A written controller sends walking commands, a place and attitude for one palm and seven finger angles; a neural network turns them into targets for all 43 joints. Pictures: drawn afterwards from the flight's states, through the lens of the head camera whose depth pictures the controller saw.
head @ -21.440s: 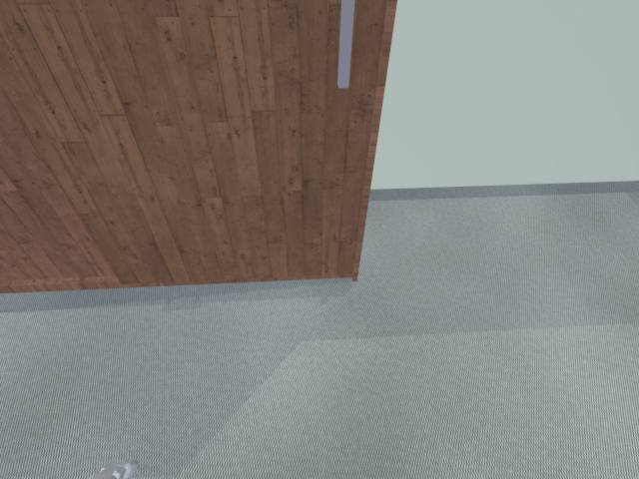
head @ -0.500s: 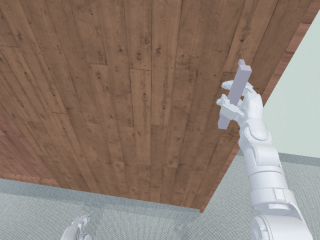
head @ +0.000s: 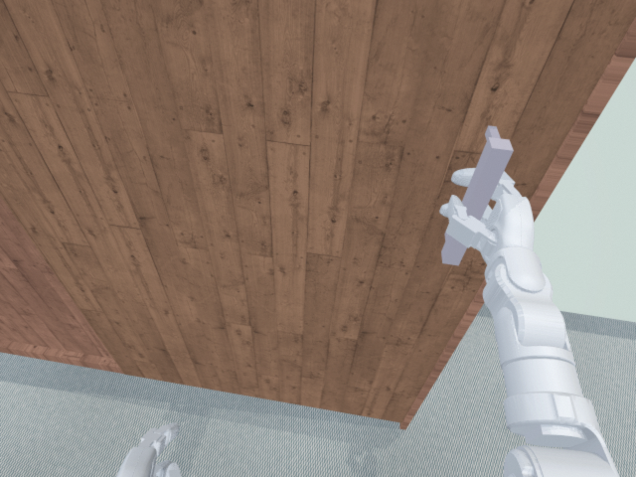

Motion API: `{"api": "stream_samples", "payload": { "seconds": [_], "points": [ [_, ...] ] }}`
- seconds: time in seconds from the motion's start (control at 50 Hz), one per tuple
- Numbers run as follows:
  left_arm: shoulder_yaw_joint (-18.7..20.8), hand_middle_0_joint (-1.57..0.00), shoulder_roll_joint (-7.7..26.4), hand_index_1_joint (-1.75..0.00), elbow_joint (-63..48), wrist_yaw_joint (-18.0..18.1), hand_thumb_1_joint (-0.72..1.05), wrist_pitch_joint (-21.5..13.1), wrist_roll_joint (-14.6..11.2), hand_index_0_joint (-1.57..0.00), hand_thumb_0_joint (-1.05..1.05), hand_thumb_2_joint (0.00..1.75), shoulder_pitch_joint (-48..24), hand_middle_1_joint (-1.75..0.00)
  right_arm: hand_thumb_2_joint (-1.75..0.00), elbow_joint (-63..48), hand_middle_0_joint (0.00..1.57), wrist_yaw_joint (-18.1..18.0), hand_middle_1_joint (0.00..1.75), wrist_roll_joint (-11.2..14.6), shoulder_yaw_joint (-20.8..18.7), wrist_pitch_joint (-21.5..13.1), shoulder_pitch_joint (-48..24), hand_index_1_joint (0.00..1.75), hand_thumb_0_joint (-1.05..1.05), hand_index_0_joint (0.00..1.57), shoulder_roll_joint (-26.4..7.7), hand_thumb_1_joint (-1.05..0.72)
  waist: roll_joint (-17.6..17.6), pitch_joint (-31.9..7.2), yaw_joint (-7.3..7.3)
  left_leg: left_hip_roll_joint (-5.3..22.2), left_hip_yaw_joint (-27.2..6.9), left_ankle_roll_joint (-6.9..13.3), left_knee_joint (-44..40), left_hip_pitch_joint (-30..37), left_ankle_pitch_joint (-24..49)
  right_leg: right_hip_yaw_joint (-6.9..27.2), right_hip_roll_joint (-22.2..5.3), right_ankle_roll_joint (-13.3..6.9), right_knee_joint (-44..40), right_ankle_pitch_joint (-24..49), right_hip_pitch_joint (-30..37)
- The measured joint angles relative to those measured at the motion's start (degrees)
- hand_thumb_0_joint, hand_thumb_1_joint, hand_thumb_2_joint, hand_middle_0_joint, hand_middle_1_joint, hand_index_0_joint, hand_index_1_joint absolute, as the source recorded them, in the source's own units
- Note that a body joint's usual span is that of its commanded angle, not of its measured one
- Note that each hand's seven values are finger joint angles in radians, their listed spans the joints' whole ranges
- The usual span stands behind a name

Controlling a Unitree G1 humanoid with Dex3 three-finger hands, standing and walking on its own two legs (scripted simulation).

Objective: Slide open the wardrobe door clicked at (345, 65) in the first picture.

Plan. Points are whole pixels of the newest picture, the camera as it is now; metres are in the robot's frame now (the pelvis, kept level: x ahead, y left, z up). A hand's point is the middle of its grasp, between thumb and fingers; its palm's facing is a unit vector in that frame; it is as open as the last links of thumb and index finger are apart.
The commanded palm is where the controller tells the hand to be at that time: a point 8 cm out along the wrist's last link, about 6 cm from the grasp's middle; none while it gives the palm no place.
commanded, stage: grip the handle and tug to test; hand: right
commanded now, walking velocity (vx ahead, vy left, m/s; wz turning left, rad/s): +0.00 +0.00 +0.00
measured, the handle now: (469, 199) +0.44 -0.16 +0.16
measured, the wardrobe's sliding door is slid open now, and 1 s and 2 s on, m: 0.00 0.00 0.00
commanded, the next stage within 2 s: tug the door sideways, standing still in 0.20 s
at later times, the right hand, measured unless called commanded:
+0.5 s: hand (457, 223) +0.39 -0.13 +0.16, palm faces +0.11 +0.99 +0.00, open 6.0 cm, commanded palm +0.37 -0.16 +0.16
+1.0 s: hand (453, 223) +0.39 -0.13 +0.16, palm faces +0.16 +0.99 -0.05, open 6.1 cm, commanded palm +0.37 -0.12 +0.16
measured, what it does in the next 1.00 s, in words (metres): stands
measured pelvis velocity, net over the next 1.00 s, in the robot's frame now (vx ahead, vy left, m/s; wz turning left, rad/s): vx -0.01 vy -0.01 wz -0.08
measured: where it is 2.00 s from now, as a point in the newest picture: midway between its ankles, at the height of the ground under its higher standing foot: outside the picture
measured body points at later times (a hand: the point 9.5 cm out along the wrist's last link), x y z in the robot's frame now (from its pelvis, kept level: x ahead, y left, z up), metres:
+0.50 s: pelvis +0.04 +0.00 +0.00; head +0.03 +0.01 +0.45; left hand +0.21 +0.23 -0.10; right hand +0.38 -0.19 +0.16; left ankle -0.04 +0.09 -0.74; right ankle +0.00 -0.12 -0.74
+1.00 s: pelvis -0.01 -0.01 +0.00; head -0.01 +0.01 +0.44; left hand +0.15 +0.20 -0.12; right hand +0.38 -0.18 +0.16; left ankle -0.04 +0.10 -0.74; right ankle +0.00 -0.12 -0.74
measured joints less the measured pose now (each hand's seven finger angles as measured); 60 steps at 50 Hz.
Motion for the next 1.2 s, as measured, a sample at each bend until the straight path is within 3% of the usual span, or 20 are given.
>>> {"api": "stream_samples", "payload": {
  "seconds": [0.16,0.32,0.54,0.9,1.16,1.2],
  "points": [
    [0.1,-0.2,-0.1,-0.3,-2.0,-1.0,0.91,0.6,0.2,-0.2,0.01,0.9,-0.4,-0.3,-0.77,-8.4,0.32,0.0,1.4,0.5,-0.7,2.1,6.3,1.4,0.0,0.33,-0.2,-0.74,-0.1,-0.5,0.53,-0.1,-1.2,0.0,-0.6,1.1,-0.5,-1.1,-0.2,0.2,-1.0,-0.7,1.7],
    [0.2,-0.2,0.0,-0.3,-3.3,-1.6,0.91,1.7,0.5,-0.2,0.01,0.9,-1.3,-0.3,-0.76,-19.5,0.28,0.1,1.38,0.6,0.2,5.9,13.4,1.38,0.0,0.27,0.3,-0.75,-0.1,-1.1,0.15,-0.1,-1.4,-0.3,-1.2,2.3,-1.0,-1.3,-0.1,0.1,-1.7,-1.7,3.1],
    [0.3,-0.2,0.1,-0.3,-0.9,-0.5,0.91,2.0,1.2,-0.2,0.01,0.9,-3.7,-0.3,-0.81,-18.5,0.32,-1.9,1.36,-0.8,5.5,8.9,8.8,1.38,0.01,0.33,3.5,-0.7,-0.3,-0.5,-2.78,0.8,1.9,-0.5,-0.2,2.9,-2.0,2.2,1.0,0.0,-0.1,-2.5,2.1],
    [-0.3,-0.2,-1.9,-0.3,0.9,-1.7,0.91,0.2,1.3,-0.21,0.01,0.9,-2.4,-0.3,-0.83,-2.5,0.29,-6.2,1.37,-2.3,8.0,3.1,-3.0,1.39,0.0,0.25,5.1,-0.74,-0.6,1.0,-2.91,1.7,3.4,-0.5,2.7,-0.2,-2.6,4.3,2.3,-0.3,3.4,-1.2,-2.2],
    [0.5,-0.2,-0.7,-0.3,4.7,-1.5,0.91,-3.6,0.8,-0.2,0.01,0.9,1.4,-0.3,-0.81,7.7,0.29,-7.3,1.38,-1.1,9.1,-2.3,-9.0,1.4,0.0,0.24,3.8,-0.75,-0.6,1.5,-2.07,1.8,3.3,-0.8,3.8,-2.6,-1.3,4.2,2.3,-0.6,4.3,0.1,-4.5],
    [-0.3,-0.2,-0.5,-0.3,5.0,-0.9,0.91,-3.5,0.9,-0.2,0.01,0.9,0.5,-0.3,-0.81,8.5,0.31,-5.3,1.38,-1.7,8.0,-4.9,-8.3,1.4,0.0,0.25,1.9,-0.72,-0.6,1.6,-1.42,1.7,2.5,-1.0,4.0,-3.1,-1.1,3.4,2.0,-0.8,4.0,0.2,-4.4]
  ]
}}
